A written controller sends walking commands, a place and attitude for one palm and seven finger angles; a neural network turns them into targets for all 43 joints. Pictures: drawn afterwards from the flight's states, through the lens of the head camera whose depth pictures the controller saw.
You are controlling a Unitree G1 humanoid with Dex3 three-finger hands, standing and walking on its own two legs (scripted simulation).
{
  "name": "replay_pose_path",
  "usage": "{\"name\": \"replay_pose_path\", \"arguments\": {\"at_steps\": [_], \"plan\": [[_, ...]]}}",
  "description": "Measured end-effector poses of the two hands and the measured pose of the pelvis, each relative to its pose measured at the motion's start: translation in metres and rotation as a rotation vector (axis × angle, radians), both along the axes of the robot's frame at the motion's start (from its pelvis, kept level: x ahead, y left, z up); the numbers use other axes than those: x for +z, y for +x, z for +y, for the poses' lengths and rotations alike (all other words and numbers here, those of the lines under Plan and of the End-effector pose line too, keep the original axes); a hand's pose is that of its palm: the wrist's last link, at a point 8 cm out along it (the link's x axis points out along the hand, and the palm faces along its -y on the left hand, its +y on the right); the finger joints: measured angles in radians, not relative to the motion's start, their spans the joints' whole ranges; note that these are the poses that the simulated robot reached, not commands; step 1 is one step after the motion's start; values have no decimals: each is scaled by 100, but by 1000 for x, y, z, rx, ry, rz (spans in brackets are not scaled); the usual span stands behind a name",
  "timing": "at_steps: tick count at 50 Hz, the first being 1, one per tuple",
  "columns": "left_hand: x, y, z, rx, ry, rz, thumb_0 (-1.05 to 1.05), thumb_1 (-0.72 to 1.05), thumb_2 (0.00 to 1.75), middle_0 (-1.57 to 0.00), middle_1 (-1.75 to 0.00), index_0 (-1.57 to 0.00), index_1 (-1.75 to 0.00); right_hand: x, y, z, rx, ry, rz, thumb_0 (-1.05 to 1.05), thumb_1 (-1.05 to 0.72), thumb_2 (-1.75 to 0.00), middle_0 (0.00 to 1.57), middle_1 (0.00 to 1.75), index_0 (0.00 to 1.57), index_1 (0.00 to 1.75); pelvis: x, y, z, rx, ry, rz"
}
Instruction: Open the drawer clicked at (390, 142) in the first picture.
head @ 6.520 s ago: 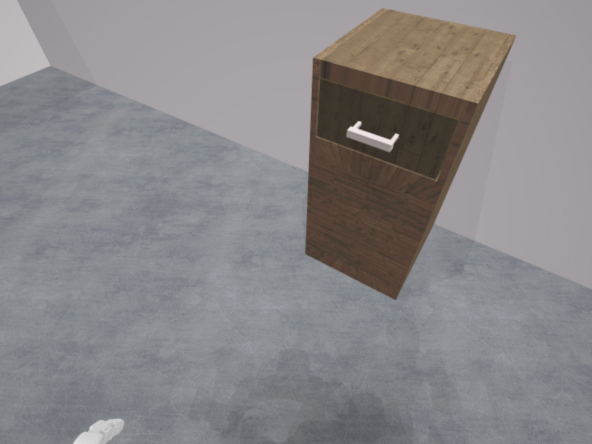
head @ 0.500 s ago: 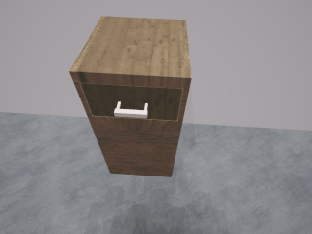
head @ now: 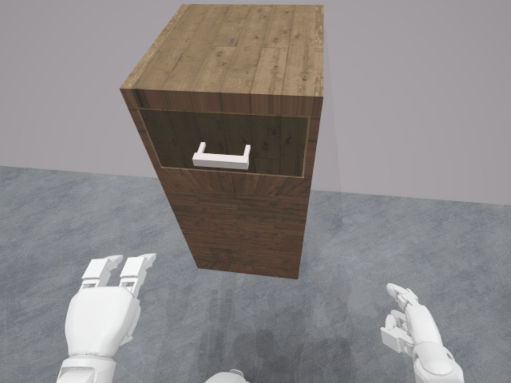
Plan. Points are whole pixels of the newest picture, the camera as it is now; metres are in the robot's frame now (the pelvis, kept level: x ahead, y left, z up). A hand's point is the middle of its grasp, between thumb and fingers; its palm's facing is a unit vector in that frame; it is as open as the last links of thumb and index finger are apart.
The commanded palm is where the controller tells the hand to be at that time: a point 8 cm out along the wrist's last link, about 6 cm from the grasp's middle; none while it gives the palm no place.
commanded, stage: raise the hand with hooked fingers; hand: left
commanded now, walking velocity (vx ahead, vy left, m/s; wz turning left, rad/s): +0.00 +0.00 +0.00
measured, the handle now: (222, 154) +0.57 +0.17 -0.01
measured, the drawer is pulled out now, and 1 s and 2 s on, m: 0.00 0.00 0.00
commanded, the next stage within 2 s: move the hooked fingers above the handle in 1.32 s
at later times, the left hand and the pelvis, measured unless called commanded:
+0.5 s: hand (116, 234) +0.29 +0.26 +0.08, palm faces +0.14 -0.09 -0.99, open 12.4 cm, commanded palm +0.27 +0.26 +0.13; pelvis +0.03 +0.03 +0.03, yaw -1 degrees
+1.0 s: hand (84, 183) +0.34 +0.32 +0.13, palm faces +0.05 -0.09 -0.99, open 13.8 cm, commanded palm +0.30 +0.31 +0.18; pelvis +0.02 +0.07 +0.05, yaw +1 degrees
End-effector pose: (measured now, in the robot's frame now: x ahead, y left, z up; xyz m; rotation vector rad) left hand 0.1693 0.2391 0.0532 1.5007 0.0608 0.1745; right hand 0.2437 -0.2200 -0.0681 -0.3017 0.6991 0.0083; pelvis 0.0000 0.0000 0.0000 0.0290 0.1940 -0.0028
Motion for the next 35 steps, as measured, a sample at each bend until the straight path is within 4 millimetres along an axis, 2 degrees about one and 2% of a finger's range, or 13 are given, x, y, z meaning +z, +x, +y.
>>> {"name": "replay_pose_path", "arguments": {"at_steps": [4,9,13,16,23,28,35], "plan": [[25,33,10,70,15,-87,0,31,65,-26,-67,-27,-67,-11,4,16,-6,70,22,1,-90,-90,20,30,20,30,1,6,0,10,-1,-2],[37,66,3,120,-71,8,0,20,60,-27,-75,-27,-74,-8,-12,25,-43,123,101,1,-90,-90,20,30,20,30,18,17,2,-11,11,-16],[37,75,-8,49,-111,87,0,11,56,-27,-81,-28,-80,-2,-26,18,-74,95,145,1,-90,-90,21,30,20,30,28,26,5,-28,10,-29],[37,77,-8,-16,-92,104,0,4,53,-28,-85,-28,-85,2,-33,8,-94,50,171,1,-90,-90,21,30,20,30,32,30,8,-34,3,-37],[65,89,18,-28,-32,-27,0,-12,46,-30,-96,-30,-95,4,-33,-4,-141,2,180,1,-90,-90,20,30,20,30,34,34,23,-21,-17,-48],[80,106,35,38,-46,-56,0,-23,41,-30,-103,-31,-103,10,-25,8,-156,31,159,1,-90,-90,20,30,19,30,37,35,34,-15,-24,-66],[95,127,33,-28,-61,-7,0,-38,35,-31,-113,-32,-113,22,-17,40,-125,61,136,1,-90,-90,20,30,19,30,43,35,47,-11,-33,-104]]}}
